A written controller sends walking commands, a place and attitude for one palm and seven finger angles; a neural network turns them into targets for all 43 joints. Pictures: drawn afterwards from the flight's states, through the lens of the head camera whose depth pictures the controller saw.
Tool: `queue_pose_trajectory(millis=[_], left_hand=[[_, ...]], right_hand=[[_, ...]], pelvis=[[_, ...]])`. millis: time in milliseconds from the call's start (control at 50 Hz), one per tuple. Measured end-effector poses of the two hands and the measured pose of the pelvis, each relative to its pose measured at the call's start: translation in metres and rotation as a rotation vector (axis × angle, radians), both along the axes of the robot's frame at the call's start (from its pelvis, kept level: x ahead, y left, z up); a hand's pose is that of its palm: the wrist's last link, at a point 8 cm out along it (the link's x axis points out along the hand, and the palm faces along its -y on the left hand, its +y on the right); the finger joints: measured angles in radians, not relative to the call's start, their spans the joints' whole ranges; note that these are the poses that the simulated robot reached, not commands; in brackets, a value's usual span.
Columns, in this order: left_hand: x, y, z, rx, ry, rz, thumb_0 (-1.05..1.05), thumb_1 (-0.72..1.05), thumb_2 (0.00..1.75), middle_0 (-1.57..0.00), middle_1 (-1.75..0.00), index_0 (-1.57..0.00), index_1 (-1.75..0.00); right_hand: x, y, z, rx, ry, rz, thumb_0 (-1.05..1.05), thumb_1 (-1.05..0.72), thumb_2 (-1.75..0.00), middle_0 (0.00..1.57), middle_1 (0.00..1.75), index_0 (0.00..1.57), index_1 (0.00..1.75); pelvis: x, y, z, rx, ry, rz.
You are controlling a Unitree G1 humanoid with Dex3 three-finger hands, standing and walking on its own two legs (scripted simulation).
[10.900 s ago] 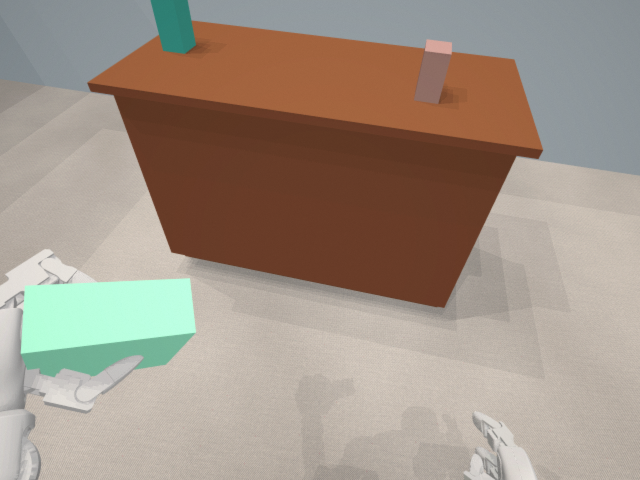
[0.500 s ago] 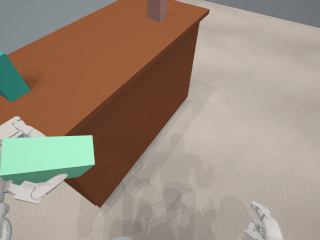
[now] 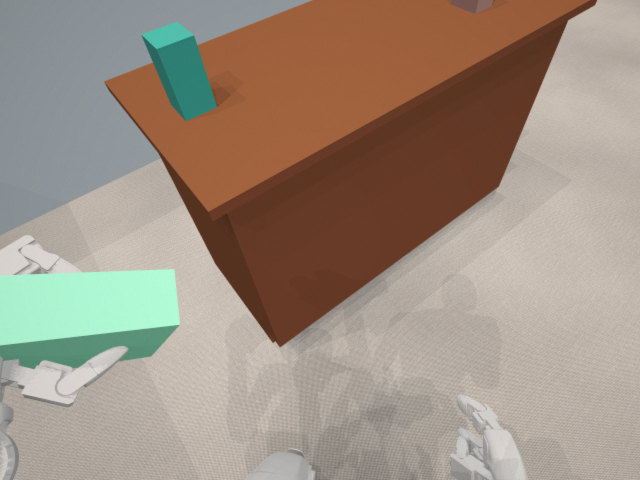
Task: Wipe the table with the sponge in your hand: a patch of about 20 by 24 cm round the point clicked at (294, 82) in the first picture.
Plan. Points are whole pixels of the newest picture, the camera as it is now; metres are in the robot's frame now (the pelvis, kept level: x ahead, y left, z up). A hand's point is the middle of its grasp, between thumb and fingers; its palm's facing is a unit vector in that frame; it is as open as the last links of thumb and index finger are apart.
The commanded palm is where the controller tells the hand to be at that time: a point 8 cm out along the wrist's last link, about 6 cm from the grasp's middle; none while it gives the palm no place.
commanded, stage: turn to face it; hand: left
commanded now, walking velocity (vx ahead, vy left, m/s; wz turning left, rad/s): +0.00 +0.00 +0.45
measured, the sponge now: (116, 322) +0.23 +0.21 +0.15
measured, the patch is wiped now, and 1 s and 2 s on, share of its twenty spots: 0.00 0.00 0.00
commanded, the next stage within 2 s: take the last steps up to it in 0.38 s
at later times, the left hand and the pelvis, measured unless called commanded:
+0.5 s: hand out of the picture +0.07 +0.30 +0.18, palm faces +0.56 -0.72 -0.41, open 9.3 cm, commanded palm +0.01 +0.33 +0.19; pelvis -0.09 +0.02 +0.01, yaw +13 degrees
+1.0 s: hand out of the picture +0.06 +0.21 +0.17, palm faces +0.50 -0.75 -0.44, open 9.3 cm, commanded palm -0.01 +0.25 +0.19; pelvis -0.11 -0.06 +0.01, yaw +12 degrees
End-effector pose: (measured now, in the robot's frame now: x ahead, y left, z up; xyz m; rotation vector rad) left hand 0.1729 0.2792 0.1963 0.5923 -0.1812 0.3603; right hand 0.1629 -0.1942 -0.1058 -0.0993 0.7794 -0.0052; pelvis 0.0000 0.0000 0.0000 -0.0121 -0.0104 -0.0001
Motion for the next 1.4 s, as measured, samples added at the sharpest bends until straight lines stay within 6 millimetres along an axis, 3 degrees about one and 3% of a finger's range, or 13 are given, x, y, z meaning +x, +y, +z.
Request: queue_pose_trajectory(millis=[140, 280, 380, 480, 580, 680, 780, 940, 1080, 1160, 1260, 1320, 1400], left_hand=[[-0.03, -0.003, -0.017, -0.097, 0.045, 0.069, 0.0, -0.42, 1.0, -0.82, -1.35, -0.82, -1.35], [-0.065, 0.007, 0.001, -0.057, -0.065, 0.055, 0.0, -0.42, 1.0, -0.82, -1.35, -0.82, -1.34], [-0.106, 0.033, 0.004, -0.026, -0.17, 0.07, 0.0, -0.42, 1.0, -0.82, -1.35, -0.82, -1.34], [-0.144, 0.052, -0.002, -0.035, -0.157, 0.128, 0.0, -0.42, 1.0, -0.82, -1.35, -0.82, -1.34], [-0.179, 0.049, 0.005, -0.062, -0.163, 0.172, 0.0, -0.42, 1.0, -0.82, -1.35, -0.82, -1.34], [-0.195, 0.037, 0.009, -0.062, -0.158, 0.195, 0.0, -0.42, 1.0, -0.82, -1.35, -0.82, -1.34], [-0.189, 0.02, 0.002, -0.056, -0.098, 0.221, 0.0, -0.42, 1.0, -0.82, -1.35, -0.82, -1.35], [-0.166, -0.031, -0.007, -0.099, -0.081, 0.125, 0.0, -0.42, 1.0, -0.82, -1.35, -0.82, -1.34], [-0.15, -0.034, 0.002, -0.016, -0.053, 0.134, 0.0, -0.42, 1.0, -0.82, -1.35, -0.82, -1.34], [-0.135, -0.033, 0.004, -0.013, -0.091, 0.146, 0.0, -0.42, 1.0, -0.82, -1.35, -0.82, -1.34], [-0.109, -0.038, -0.008, -0.028, -0.142, 0.11, 0.0, -0.42, 1.0, -0.82, -1.35, -0.82, -1.34], [-0.088, -0.046, -0.011, -0.026, -0.128, 0.075, 0.0, -0.42, 1.0, -0.82, -1.35, -0.83, -1.34], [-0.072, -0.067, 0.002, 0.015, -0.102, 0.052, 0.0, -0.42, 1.0, -0.82, -1.35, -0.83, -1.34]], right_hand=[[-0.011, -0.037, 0.022, -0.104, 0.006, -0.006, 0.01, -0.9, -0.9, 0.2, 0.3, 0.21, 0.3], [-0.009, -0.05, 0.048, -0.231, -0.054, 0.018, 0.01, -0.91, -0.9, 0.2, 0.3, 0.2, 0.3], [-0.015, -0.028, 0.053, -0.267, -0.097, 0.051, 0.01, -0.91, -0.9, 0.2, 0.3, 0.2, 0.3], [-0.04, 0.017, 0.052, -0.175, -0.084, 0.123, 0.01, -0.91, -0.9, 0.2, 0.3, 0.2, 0.3], [-0.067, 0.052, 0.045, -0.077, -0.047, 0.22, 0.01, -0.9, -0.9, 0.2, 0.3, 0.2, 0.3], [-0.083, 0.061, 0.038, -0.03, -0.03, 0.257, 0.01, -0.9, -0.9, 0.21, 0.3, 0.21, 0.31], [-0.086, 0.038, 0.032, -0.004, -0.047, 0.236, 0.01, -0.9, -0.9, 0.21, 0.3, 0.21, 0.31], [-0.089, -0.045, 0.025, -0.095, -0.002, 0.128, 0.01, -0.9, -0.9, 0.21, 0.3, 0.21, 0.31], [-0.087, -0.098, 0.028, -0.205, 0.064, 0.057, 0.01, -0.91, -0.9, 0.2, 0.3, 0.2, 0.3], [-0.075, -0.102, 0.027, -0.224, 0.073, 0.067, 0.01, -0.91, -0.9, 0.2, 0.3, 0.2, 0.3], [-0.046, -0.089, 0.019, -0.198, 0.0, 0.059, 0.01, -0.91, -0.9, 0.2, 0.3, 0.2, 0.3], [-0.031, -0.076, 0.018, -0.138, -0.031, 0.072, 0.01, -0.91, -0.9, 0.2, 0.3, 0.2, 0.3], [-0.018, -0.066, 0.021, -0.06, -0.041, 0.105, 0.01, -0.9, -0.9, 0.2, 0.3, 0.2, 0.3]], pelvis=[[-0.017, -0.01, 0.014, 0.066, -0.004, 0.077], [-0.042, -0.004, 0.012, 0.056, 0.019, 0.138], [-0.064, 0.013, -0.002, 0.027, 0.015, 0.175], [-0.083, 0.017, 0.005, -0.005, -0.016, 0.209], [-0.099, 0.014, 0.012, -0.026, -0.021, 0.234], [-0.113, 0.003, 0.015, -0.02, -0.009, 0.228], [-0.12, -0.02, 0.011, -0.003, 0.007, 0.204], [-0.115, -0.051, 0.007, 0.022, 0.006, 0.206], [-0.097, -0.063, 0.01, 0.033, 0.026, 0.205], [-0.082, -0.065, 0.006, 0.036, 0.028, 0.202], [-0.062, -0.064, -0.011, 0.06, 0.004, 0.166], [-0.057, -0.072, -0.01, 0.063, -0.013, 0.16], [-0.046, -0.088, -0.002, 0.036, -0.007, 0.153]])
